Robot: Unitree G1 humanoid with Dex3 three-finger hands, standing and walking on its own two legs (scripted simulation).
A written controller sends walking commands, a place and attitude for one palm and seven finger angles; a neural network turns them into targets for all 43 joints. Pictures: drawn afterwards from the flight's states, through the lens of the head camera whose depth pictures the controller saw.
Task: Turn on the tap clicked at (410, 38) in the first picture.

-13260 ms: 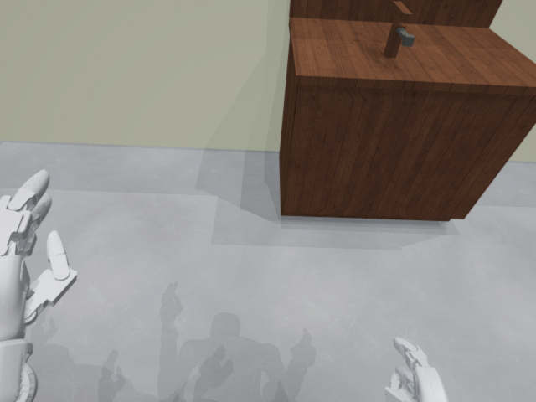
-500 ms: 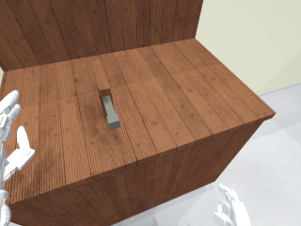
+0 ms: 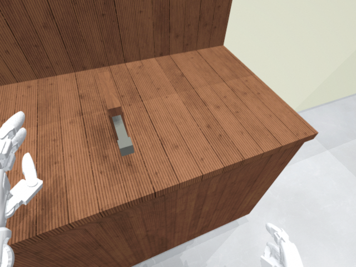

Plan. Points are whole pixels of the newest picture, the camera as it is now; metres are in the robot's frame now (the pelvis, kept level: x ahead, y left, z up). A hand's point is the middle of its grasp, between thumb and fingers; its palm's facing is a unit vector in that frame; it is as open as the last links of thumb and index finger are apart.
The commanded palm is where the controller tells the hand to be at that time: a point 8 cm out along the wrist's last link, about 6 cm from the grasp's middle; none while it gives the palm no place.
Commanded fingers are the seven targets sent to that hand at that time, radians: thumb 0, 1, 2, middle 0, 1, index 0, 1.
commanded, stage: look again from close up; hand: left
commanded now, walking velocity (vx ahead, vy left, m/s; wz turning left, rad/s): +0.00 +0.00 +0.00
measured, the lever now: (125, 146) +0.34 +0.14 +0.10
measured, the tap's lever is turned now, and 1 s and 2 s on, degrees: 0 0 0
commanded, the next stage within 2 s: shuffle to correct the standing spot in 0.14 s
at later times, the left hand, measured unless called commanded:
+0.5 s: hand (41, 178) +0.22 +0.24 +0.16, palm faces +0.37 -0.85 -0.39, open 7.4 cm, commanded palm +0.16 +0.28 +0.17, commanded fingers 0.00 0.90 0.90 -0.20 -0.30 -0.20 -0.30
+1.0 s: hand (85, 185) +0.21 +0.17 +0.16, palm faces +0.37 -0.86 -0.34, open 7.4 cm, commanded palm +0.15 +0.21 +0.17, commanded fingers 0.00 0.90 0.90 -0.20 -0.30 -0.20 -0.30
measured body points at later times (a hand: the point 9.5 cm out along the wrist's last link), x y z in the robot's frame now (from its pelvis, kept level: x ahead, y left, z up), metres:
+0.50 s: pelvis +0.00 +0.00 +0.00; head +0.03 +0.01 +0.45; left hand +0.19 +0.29 +0.18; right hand +0.18 -0.22 -0.08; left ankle +0.00 +0.11 -0.74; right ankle +0.02 -0.10 -0.74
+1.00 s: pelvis +0.00 -0.07 -0.01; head +0.00 -0.07 +0.44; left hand +0.19 +0.21 +0.18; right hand +0.17 -0.30 -0.09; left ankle +0.00 +0.10 -0.74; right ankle +0.02 -0.10 -0.74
